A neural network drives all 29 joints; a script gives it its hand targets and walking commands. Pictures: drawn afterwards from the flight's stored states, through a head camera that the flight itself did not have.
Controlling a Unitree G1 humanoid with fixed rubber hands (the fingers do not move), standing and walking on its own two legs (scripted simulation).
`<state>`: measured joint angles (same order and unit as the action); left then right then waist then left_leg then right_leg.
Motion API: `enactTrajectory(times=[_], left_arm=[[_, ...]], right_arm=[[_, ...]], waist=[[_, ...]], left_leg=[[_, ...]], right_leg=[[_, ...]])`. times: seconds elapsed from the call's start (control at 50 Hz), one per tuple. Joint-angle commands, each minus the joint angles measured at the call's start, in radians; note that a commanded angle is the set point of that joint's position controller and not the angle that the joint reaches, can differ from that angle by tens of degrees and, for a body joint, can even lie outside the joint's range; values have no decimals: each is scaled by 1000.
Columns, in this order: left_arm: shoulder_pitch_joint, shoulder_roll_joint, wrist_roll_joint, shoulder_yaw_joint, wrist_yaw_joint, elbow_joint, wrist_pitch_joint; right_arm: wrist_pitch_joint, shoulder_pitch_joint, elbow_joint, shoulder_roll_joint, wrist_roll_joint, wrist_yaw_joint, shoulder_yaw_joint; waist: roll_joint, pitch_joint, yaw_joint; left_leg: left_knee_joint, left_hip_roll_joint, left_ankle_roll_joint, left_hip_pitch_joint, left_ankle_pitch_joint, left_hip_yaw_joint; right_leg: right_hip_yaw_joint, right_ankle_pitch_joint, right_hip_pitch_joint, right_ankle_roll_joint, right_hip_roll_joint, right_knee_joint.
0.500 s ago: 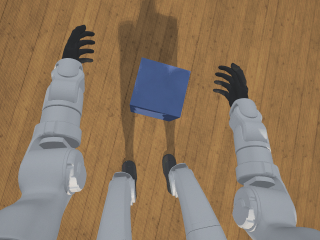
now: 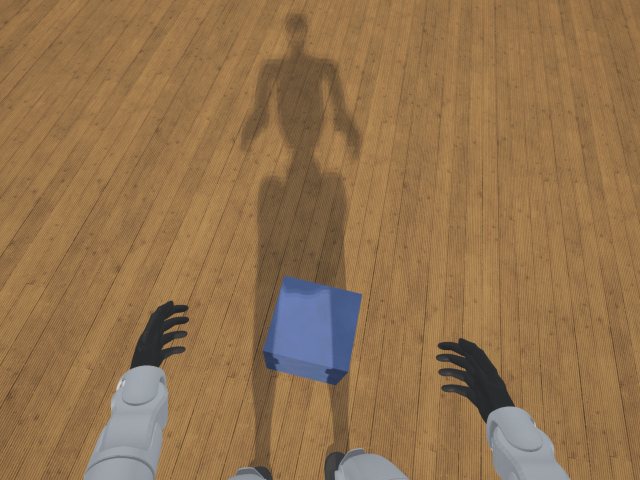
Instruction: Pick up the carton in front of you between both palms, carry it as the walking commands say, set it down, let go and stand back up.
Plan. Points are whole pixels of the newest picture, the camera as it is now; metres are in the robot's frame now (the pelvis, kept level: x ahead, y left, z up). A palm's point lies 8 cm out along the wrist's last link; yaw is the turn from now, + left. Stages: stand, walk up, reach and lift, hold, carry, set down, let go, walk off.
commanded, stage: let go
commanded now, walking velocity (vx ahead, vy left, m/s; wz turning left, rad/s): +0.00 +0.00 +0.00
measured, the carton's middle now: (311, 333) +0.43 -0.07 -0.63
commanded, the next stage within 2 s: stand in 0.76 s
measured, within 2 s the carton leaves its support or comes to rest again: neither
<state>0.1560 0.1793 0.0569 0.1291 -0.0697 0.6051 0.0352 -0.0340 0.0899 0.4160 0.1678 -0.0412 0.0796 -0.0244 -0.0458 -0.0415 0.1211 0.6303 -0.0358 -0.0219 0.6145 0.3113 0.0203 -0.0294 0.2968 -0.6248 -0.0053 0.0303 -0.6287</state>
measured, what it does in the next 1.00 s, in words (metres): stands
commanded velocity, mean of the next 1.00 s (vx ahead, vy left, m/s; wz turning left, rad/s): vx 0.00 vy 0.00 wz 0.00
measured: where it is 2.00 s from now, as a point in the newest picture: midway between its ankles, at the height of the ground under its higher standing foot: outside the picture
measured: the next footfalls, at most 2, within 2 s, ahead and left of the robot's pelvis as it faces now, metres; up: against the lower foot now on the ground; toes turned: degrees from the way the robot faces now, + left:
none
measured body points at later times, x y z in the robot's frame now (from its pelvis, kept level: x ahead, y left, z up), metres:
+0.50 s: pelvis -0.01 +0.01 +0.02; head +0.00 +0.00 +0.47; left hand +0.16 +0.25 -0.05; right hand +0.18 -0.22 -0.05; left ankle -0.02 +0.11 -0.72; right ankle -0.01 -0.11 -0.72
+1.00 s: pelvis +0.01 +0.00 +0.01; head +0.02 -0.02 +0.46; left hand +0.15 +0.28 -0.06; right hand +0.17 -0.28 -0.08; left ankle -0.02 +0.11 -0.72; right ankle -0.01 -0.11 -0.72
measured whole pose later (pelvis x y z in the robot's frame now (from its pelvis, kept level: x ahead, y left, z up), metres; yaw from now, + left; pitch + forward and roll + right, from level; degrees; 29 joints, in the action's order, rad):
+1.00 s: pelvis +0.01 +0.00 +0.01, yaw +0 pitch +0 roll +0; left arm -0.21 0.31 0.05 0.06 0.00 0.61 0.04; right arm -0.04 0.16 0.64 0.32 0.04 0.00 -0.05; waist 0.04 0.03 0.00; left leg 0.56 -0.03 -0.01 0.23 0.33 0.03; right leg -0.03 0.32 -0.23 -0.02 0.04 -0.55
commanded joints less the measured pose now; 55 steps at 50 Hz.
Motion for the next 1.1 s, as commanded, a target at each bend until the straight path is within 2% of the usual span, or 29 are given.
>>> enactTrajectory(times=[0.0,0.02,0.04,0.16,0.18,0.22,0.24,0.26,0.28,0.38,0.4,0.42,0.46,0.48,0.5,0.52,0.54,0.58,0.62,0.64,0.68,0.7,0.72,0.76,0.84,0.88,0.92,0.94,1.08], left_arm=[[-46,102,19,36,16,-134,-42],[-47,57,-41,-37,33,-90,-43],[-152,130,-16,-13,43,-105,-37],[-176,104,-37,-35,63,-229,-19],[-232,104,-22,-36,76,-167,-5],[-259,82,-49,-66,102,-210,-1],[-306,104,-79,-67,104,-223,17],[-302,122,-45,-46,112,-264,30],[-356,122,-69,-91,119,-178,43],[-332,158,-72,-53,148,-257,69],[-302,146,-71,-97,152,-279,80],[-356,89,-115,-86,144,-204,58],[-362,121,-106,-85,140,-231,46],[-297,115,-90,-71,135,-265,39],[-331,165,-57,-62,132,-260,40],[-342,124,-96,-82,133,-229,49],[-331,171,-77,-62,130,-235,58],[-320,142,-66,-81,121,-250,78],[-339,122,-67,-88,118,-322,74],[-368,144,-75,-62,113,-241,75],[-331,152,-46,-71,119,-275,87],[-348,151,-50,-58,116,-287,97],[-266,100,-54,-90,120,-329,90],[-340,286,-9,-14,78,-156,48],[-345,203,8,-47,66,-115,-5],[-321,217,7,-35,70,-96,-14],[-293,249,-8,-49,76,-78,-27],[-305,247,-5,-49,67,-58,-26],[-351,283,-35,-36,44,10,-15]], right_arm=[[31,66,-138,143,-14,-9,-34],[36,45,-113,73,-30,-13,21],[25,167,-77,89,-41,-13,20],[4,36,-94,93,-24,11,9],[3,114,-18,179,10,2,-76],[-16,100,-57,145,15,-4,-20],[-34,93,-64,180,42,-3,-60],[-35,106,-84,129,27,-4,-37],[-50,127,-71,156,43,-10,-39],[-80,75,-112,149,51,-5,-29],[-90,80,-90,157,66,-5,-74],[-129,30,-158,195,66,-32,-84],[-160,74,-114,197,85,-33,-98],[-152,10,-176,134,57,-31,-55],[-157,116,-151,187,64,-40,-74],[-177,54,-163,129,44,-44,-32],[-185,66,-145,171,81,-44,-68],[-190,77,-146,106,35,-36,-9],[-206,81,-173,117,39,-39,17],[-221,47,-186,180,73,-39,-38],[-226,62,-163,176,70,-48,-58],[-212,42,-148,162,40,-51,-30],[-211,36,-162,125,66,-51,-37],[-113,9,8,238,63,-88,-64],[-3,16,86,238,91,-100,-45],[20,-2,118,279,85,-86,-62],[13,-16,149,242,83,-83,-50],[23,11,164,272,82,-81,-59],[38,40,273,290,67,-92,-41]], waist=[[49,-374,-46],[23,-338,-30],[128,-348,-47],[92,-163,-117],[161,-142,-60],[136,-98,-120],[13,-78,-119],[97,-68,-109],[48,12,-77],[79,111,-120],[7,112,-83],[-9,98,-127],[-64,93,-114],[-15,57,-145],[86,124,-86],[68,151,-148],[-18,106,-110],[107,148,-109],[102,143,-155],[31,167,-153],[77,148,-128],[120,156,-164],[9,61,-112],[146,110,-138],[68,107,-140],[98,89,-129],[-1,3,-130],[65,6,-99],[-13,-77,-129]], left_leg=[[-90,-26,12,-288,-512,40],[-114,-9,10,-285,-476,41],[-126,-17,25,-337,-517,22],[-196,9,31,-439,-437,31],[-202,4,48,-476,-449,22],[-236,4,47,-427,-335,12],[-242,10,38,-471,-326,7],[-248,0,39,-512,-291,-1],[-262,8,32,-495,-234,-2],[-303,20,24,-504,-68,-2],[-298,16,26,-455,-63,-19],[-269,1,34,-481,-208,-20],[-266,15,22,-502,-173,8],[-241,2,18,-539,-173,1],[-242,-1,33,-519,-215,-20],[-249,-4,31,-455,-135,-26],[-236,4,16,-511,-130,-10],[-219,-10,31,-515,-196,-29],[-239,-16,25,-448,-109,-12],[-256,6,8,-418,-40,11],[-224,-7,30,-526,-24,-31],[-216,-38,48,-520,-85,-45],[-230,-2,22,-591,-141,-2],[-162,50,47,-385,-20,44],[-199,44,4,-393,148,81],[-183,58,8,-341,156,103],[-150,79,17,-440,-35,82],[-162,77,19,-453,-67,81],[-128,102,16,-497,-502,51]], right_leg=[[-46,-712,419,46,-3,73],[-38,-684,411,38,-8,84],[-39,-734,431,53,0,73],[-12,-378,400,33,18,200],[-7,-430,383,23,9,203],[9,-338,487,19,24,196],[23,-329,473,29,29,199],[18,-265,472,28,27,226],[20,-233,434,22,30,234],[42,-60,453,13,25,243],[36,-90,512,14,22,253],[44,-117,491,5,43,240],[54,-97,494,17,57,210],[36,-60,463,12,38,212],[30,-122,460,8,48,215],[36,-61,484,5,44,209],[36,-51,468,14,46,204],[20,-87,450,7,39,221],[15,-63,512,15,32,204],[29,-28,525,15,48,185],[9,46,467,9,17,221],[-3,24,428,0,1,249],[11,-23,447,10,5,242],[-66,-26,334,24,-69,223],[-94,176,288,4,-42,237],[-84,143,303,-7,-52,228],[-75,21,301,-6,-69,211],[-83,-57,328,-5,-77,196],[-72,-497,465,-2,-97,131]])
